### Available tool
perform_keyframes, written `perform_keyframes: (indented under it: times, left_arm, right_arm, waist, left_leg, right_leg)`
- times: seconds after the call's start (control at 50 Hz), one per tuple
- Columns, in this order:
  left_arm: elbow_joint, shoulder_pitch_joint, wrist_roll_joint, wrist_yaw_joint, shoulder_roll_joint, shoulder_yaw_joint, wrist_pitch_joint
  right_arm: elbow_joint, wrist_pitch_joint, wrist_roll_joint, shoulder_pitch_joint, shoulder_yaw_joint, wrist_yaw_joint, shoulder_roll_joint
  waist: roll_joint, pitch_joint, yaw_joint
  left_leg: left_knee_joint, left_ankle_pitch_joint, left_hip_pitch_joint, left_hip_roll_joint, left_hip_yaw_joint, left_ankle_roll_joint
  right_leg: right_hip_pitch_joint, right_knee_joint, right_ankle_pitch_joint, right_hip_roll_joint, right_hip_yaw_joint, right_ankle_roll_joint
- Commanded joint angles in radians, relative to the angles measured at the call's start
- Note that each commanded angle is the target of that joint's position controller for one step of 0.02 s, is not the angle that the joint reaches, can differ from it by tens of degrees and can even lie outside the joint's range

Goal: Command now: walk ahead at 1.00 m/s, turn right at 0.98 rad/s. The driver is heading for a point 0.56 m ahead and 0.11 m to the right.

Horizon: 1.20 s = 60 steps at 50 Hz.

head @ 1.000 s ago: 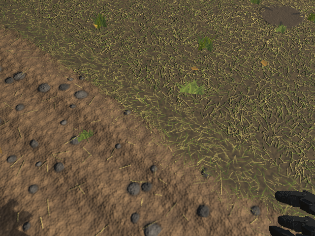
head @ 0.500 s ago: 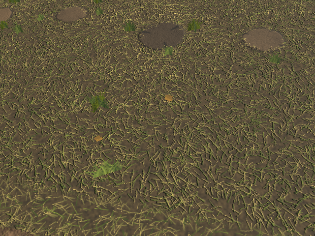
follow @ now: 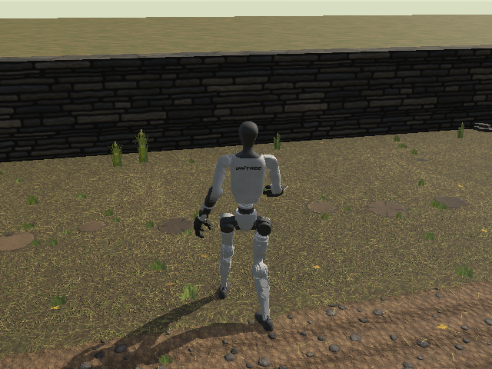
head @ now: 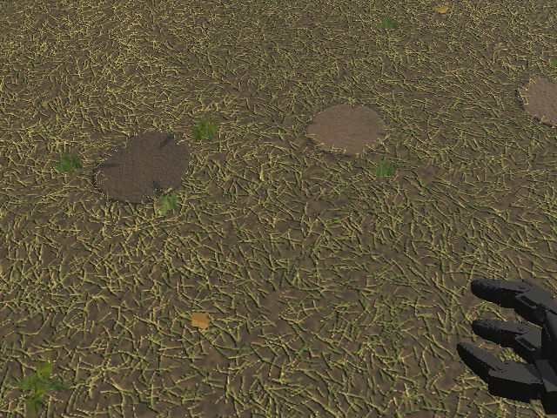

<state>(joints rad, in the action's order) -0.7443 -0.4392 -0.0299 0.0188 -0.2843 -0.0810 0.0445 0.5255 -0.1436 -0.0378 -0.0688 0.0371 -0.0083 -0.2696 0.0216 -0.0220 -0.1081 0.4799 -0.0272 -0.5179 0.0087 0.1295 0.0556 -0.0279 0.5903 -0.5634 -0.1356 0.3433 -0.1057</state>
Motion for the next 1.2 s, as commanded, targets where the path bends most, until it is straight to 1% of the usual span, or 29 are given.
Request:
perform_keyframes:
  times: [0.02,0.04,0.06,0.1,0.14,0.18,0.26,0.34,0.4,0.44,0.46,0.48,0.5,0.52,0.54,0.56,0.58,0.64,0.74,0.82,0.9,0.92,0.94,0.96,0.98,1.02,1.06,1.16,1.2]
  left_arm:
    - [0.127,-0.043,0.016,-0.017,0.084,0.030,0.009]
    - [0.145,-0.076,-0.058,-0.013,0.014,0.046,0.012]
    - [0.131,0.044,-0.047,-0.005,-0.073,0.028,0.004]
    - [0.164,0.218,0.011,-0.013,-0.105,0.015,0.003]
    - [0.181,0.230,-0.008,-0.030,-0.082,0.010,-0.010]
    - [0.199,0.239,-0.024,-0.037,-0.046,0.019,-0.028]
    - [0.229,0.302,-0.013,-0.053,-0.046,0.030,-0.027]
    - [0.256,0.451,-0.007,-0.079,-0.060,0.032,-0.009]
    - [0.278,0.505,-0.014,-0.105,-0.077,0.024,0.006]
    - [0.256,0.365,-0.024,-0.104,-0.132,-0.009,-0.004]
    - [0.203,0.163,-0.017,-0.097,-0.183,-0.038,-0.016]
    - [0.128,-0.089,-0.004,-0.080,-0.232,-0.071,-0.025]
    - [0.086,-0.066,0.009,-0.056,-0.241,-0.051,-0.028]
    - [0.178,0.030,0.061,-0.053,-0.285,-0.042,-0.001]
    - [0.189,0.043,0.057,-0.057,-0.225,-0.044,0.007]
    - [0.174,0.100,0.040,-0.059,-0.210,-0.036,0.021]
    - [0.176,0.190,0.025,-0.060,-0.175,-0.025,0.031]
    - [0.159,0.256,0.034,-0.050,-0.121,-0.002,0.041]
    - [0.090,0.228,0.025,-0.007,-0.126,0.001,0.017]
    - [0.042,0.152,0.022,0.003,-0.121,0.006,-0.009]
    - [0.020,0.187,0.030,-0.001,-0.103,0.014,-0.015]
    - [0.028,0.170,0.044,-0.001,-0.090,0.018,-0.011]
    - [0.001,0.005,0.045,-0.005,-0.042,0.034,-0.003]
    - [-0.025,-0.021,0.029,-0.014,-0.069,0.036,-0.011]
    - [-0.017,0.046,0.015,-0.019,-0.138,0.018,-0.028]
    - [-0.002,0.161,0.011,-0.005,-0.121,0.013,-0.080]
    - [-0.009,0.161,0.021,0.008,-0.079,0.019,-0.114]
    - [-0.083,0.106,0.041,0.007,-0.042,0.023,-0.100]
    - [-0.059,0.165,0.066,0.008,-0.075,0.022,-0.095]
  right_arm:
    - [0.049,0.002,0.036,0.532,0.101,0.015,-0.273]
    - [0.054,0.001,0.047,0.492,0.096,-0.009,-0.257]
    - [0.025,0.010,0.040,0.406,0.080,-0.001,-0.153]
    - [0.070,0.027,0.052,0.369,0.070,0.004,-0.129]
    - [0.115,0.019,0.055,0.338,0.055,0.004,-0.086]
    - [0.158,0.014,0.033,0.346,0.046,-0.004,-0.053]
    - [0.189,0.016,0.046,0.327,0.053,0.006,-0.112]
    - [0.229,0.022,0.054,0.404,0.051,0.018,-0.154]
    - [0.248,0.036,0.055,0.451,0.060,0.033,-0.234]
    - [0.241,0.058,0.049,0.440,0.075,0.051,-0.299]
    - [0.220,0.066,0.040,0.393,0.078,0.052,-0.307]
    - [0.195,0.059,0.025,0.322,0.071,0.044,-0.282]
    - [0.171,0.035,0.057,0.351,0.024,0.029,-0.097]
    - [0.121,-0.004,0.032,0.519,-0.008,0.012,-0.074]
    - [0.113,-0.019,0.012,0.391,0.014,0.011,-0.195]
    - [0.099,-0.019,-0.010,0.333,0.016,0.018,-0.191]
    - [0.118,-0.005,0.004,0.323,0.015,0.029,-0.174]
    - [0.143,0.057,0.028,0.368,0.024,0.030,-0.164]
    - [0.125,0.063,0.054,0.244,-0.009,0.021,-0.060]
    - [0.105,0.045,0.043,0.121,-0.003,-0.010,-0.088]
    - [0.146,0.028,0.070,0.219,0.025,-0.025,-0.139]
    - [0.154,0.022,0.082,0.263,0.032,-0.019,-0.175]
    - [0.139,0.026,0.107,0.274,0.024,-0.012,-0.186]
    - [0.163,0.041,0.091,0.340,0.010,-0.013,-0.103]
    - [0.167,0.054,0.062,0.336,0.003,-0.019,-0.091]
    - [0.163,0.081,0.046,0.221,-0.001,-0.017,-0.089]
    - [0.157,0.106,0.057,0.128,0.002,-0.011,-0.097]
    - [0.191,0.123,0.044,0.134,0.006,0.009,-0.092]
    - [0.212,0.120,0.051,0.165,-0.007,0.008,-0.059]
  waist:
    - [0.291,0.474,0.199]
    - [0.509,0.455,0.175]
    - [0.310,0.270,0.217]
    - [0.006,0.083,0.208]
    - [0.040,0.018,0.154]
    - [0.064,-0.007,0.134]
    - [0.023,-0.087,0.111]
    - [-0.042,-0.147,0.167]
    - [0.019,-0.108,0.150]
    - [0.127,-0.008,0.034]
    - [0.140,0.072,-0.070]
    - [0.064,0.144,-0.193]
    - [-0.254,0.108,-0.066]
    - [-0.346,0.416,0.070]
    - [-0.121,0.435,-0.015]
    - [-0.008,0.239,0.038]
    - [0.101,0.124,0.097]
    - [0.038,0.035,0.164]
    - [-0.046,0.089,0.120]
    - [-0.090,0.100,0.046]
    - [-0.089,0.109,0.120]
    - [-0.033,0.161,0.124]
    - [0.143,0.296,0.077]
    - [0.227,0.420,0.126]
    - [0.124,0.388,0.145]
    - [0.027,0.199,0.117]
    - [0.100,0.099,0.075]
    - [0.115,0.147,0.061]
    - [0.056,0.099,0.083]
  left_leg:
    - [0.001,-0.503,1.095,-0.343,0.531,-0.182]
    - [-0.198,-0.933,1.075,-0.457,0.928,-0.256]
    - [-0.233,-0.928,0.923,-0.398,0.780,-0.230]
    - [-0.211,-0.486,0.644,-0.305,0.423,-0.179]
    - [-0.228,-0.294,0.506,-0.254,0.227,-0.167]
    - [-0.249,-0.213,0.477,-0.249,0.121,-0.164]
    - [-0.320,-0.051,0.417,-0.250,-0.075,-0.167]
    - [-0.349,0.143,0.475,-0.202,-0.265,-0.110]
    - [-0.257,0.761,0.540,-0.198,-0.356,-0.052]
    - [-0.031,1.214,0.585,-0.241,-0.361,-0.055]
    - [0.198,1.300,0.513,-0.255,-0.338,-0.073]
    - [0.536,1.034,0.324,-0.199,-0.331,-0.065]
    - [0.960,-0.444,-0.004,-0.009,-0.285,-0.046]
    - [1.194,-0.631,-0.182,0.046,-0.047,-0.052]
    - [1.129,-0.498,-0.187,0.009,0.017,-0.064]
    - [1.025,-0.429,-0.208,-0.026,-0.011,-0.064]
    - [0.945,-0.376,-0.170,-0.075,-0.030,-0.047]
    - [0.769,-0.340,-0.006,-0.140,-0.049,-0.003]
    - [0.333,0.002,0.062,-0.070,-0.139,0.027]
    - [0.098,0.198,0.075,-0.037,-0.119,0.001]
    - [-0.050,0.238,0.184,-0.021,-0.128,-0.087]
    - [-0.017,0.635,0.330,-0.092,-0.067,-0.118]
    - [0.063,0.973,0.620,-0.312,0.155,-0.301]
    - [0.027,0.961,0.711,-0.418,0.325,-0.411]
    - [-0.011,0.694,0.660,-0.396,0.340,-0.388]
    - [-0.108,0.177,0.434,-0.327,0.270,-0.313]
    - [-0.196,-0.120,0.215,-0.237,0.173,-0.240]
    - [-0.188,-0.301,0.145,-0.174,0.048,-0.202]
    - [-0.163,-0.473,0.091,-0.130,0.015,-0.120]
  right_leg:
    - [0.668,0.727,-0.026,-0.010,-0.049,0.035]
    - [0.873,0.905,0.037,0.083,-0.120,0.038]
    - [0.923,0.943,0.150,0.134,-0.170,0.046]
    - [0.849,0.856,0.237,0.196,-0.219,0.044]
    - [0.784,0.773,0.263,0.260,-0.208,0.037]
    - [0.820,0.751,0.256,0.295,-0.223,0.028]
    - [0.894,0.650,0.440,0.306,-0.244,0.057]
    - [0.859,0.401,0.620,0.252,-0.371,0.037]
    - [0.653,0.226,0.611,0.138,-0.519,-0.015]
    - [0.462,0.234,0.493,0.064,-0.558,-0.043]
    - [0.234,0.204,0.460,0.045,-0.522,-0.081]
    - [-0.109,0.003,0.638,0.087,-0.406,-0.139]
    - [-0.306,0.053,0.908,0.222,-0.174,-0.158]
    - [-0.496,-0.032,0.968,0.457,0.327,-0.387]
    - [-0.396,-0.197,0.781,0.459,0.382,-0.361]
    - [-0.207,-0.251,0.730,0.430,0.282,-0.319]
    - [-0.016,-0.263,0.766,0.392,0.180,-0.267]
    - [0.299,-0.301,0.987,0.321,-0.042,-0.210]
    - [0.321,-0.266,1.110,0.167,-0.293,-0.123]
    - [0.196,-0.224,0.903,0.220,-0.231,-0.093]
    - [0.124,-0.014,0.894,0.234,-0.178,-0.039]
    - [0.178,0.111,0.778,0.161,-0.209,0.009]
    - [0.381,0.363,0.357,0.081,-0.210,0.084]
    - [0.467,0.531,-0.120,0.050,-0.194,0.131]
    - [0.502,0.579,-0.149,0.083,-0.147,0.139]
    - [0.547,0.544,-0.066,0.141,-0.204,0.162]
    - [0.430,0.330,0.001,0.165,-0.257,0.169]
    - [0.170,-0.038,0.346,0.136,-0.333,0.123]
    - [0.161,-0.132,0.353,0.209,-0.249,0.071]
